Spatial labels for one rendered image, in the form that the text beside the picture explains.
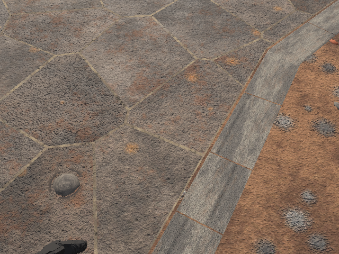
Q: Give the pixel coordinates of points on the robot left hand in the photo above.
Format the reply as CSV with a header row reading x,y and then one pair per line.
x,y
64,247

